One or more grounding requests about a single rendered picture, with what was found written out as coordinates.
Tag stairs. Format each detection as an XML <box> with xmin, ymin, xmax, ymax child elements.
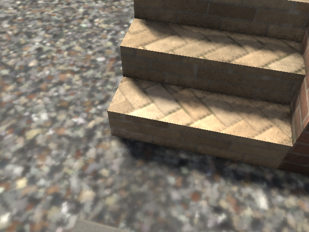
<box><xmin>107</xmin><ymin>0</ymin><xmax>309</xmax><ymax>169</ymax></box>

